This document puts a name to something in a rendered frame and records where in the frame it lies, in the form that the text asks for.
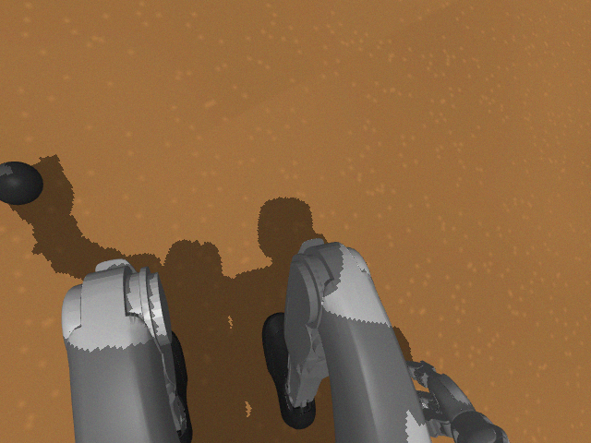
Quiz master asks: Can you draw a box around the left robot foot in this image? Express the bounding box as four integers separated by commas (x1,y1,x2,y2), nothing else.
171,332,193,443

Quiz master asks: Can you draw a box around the right robot foot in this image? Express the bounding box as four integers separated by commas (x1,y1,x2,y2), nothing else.
262,312,316,429

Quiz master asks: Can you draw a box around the right robot hand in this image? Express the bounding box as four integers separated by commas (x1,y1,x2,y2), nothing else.
406,361,476,438

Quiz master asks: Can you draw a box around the ball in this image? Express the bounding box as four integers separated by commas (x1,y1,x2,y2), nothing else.
0,162,43,205

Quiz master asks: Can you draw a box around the right robot arm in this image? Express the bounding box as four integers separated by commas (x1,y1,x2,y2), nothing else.
451,411,510,443

